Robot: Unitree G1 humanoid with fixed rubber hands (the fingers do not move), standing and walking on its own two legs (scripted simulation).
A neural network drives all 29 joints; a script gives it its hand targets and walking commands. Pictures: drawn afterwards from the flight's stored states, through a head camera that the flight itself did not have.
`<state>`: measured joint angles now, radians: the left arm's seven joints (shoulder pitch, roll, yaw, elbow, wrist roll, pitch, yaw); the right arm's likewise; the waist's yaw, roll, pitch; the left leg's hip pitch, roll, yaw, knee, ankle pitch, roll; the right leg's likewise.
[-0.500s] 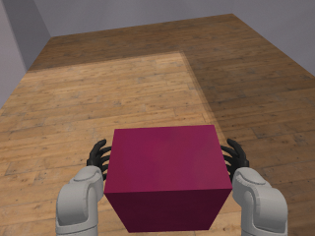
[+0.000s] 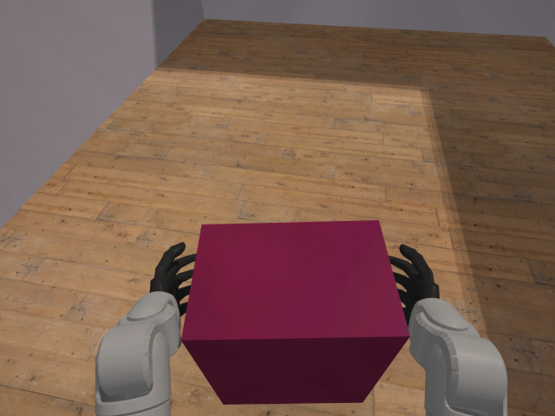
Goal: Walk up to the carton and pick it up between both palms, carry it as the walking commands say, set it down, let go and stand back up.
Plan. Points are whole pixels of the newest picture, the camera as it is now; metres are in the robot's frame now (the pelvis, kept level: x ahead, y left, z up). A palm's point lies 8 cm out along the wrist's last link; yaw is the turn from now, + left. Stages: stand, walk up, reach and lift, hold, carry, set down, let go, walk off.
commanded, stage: carry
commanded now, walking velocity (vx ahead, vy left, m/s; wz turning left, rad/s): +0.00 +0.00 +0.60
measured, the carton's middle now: (291, 323) +0.27 +0.00 +0.00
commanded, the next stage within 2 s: none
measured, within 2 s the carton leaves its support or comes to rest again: neither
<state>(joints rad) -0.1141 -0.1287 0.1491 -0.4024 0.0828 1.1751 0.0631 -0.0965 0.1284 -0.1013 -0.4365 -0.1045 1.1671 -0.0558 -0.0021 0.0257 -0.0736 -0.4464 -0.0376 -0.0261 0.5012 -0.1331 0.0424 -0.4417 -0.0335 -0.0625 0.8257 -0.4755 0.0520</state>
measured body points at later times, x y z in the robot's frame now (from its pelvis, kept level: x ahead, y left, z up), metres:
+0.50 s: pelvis -0.06 +0.02 -0.01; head -0.06 +0.01 +0.44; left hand +0.13 +0.27 +0.07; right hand +0.25 -0.03 +0.07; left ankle -0.09 +0.12 -0.74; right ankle -0.02 -0.11 -0.73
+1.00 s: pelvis -0.11 -0.01 +0.00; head -0.10 -0.03 +0.45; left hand +0.03 +0.27 +0.08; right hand +0.20 +0.00 +0.07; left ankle -0.11 +0.12 -0.72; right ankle -0.06 -0.09 -0.73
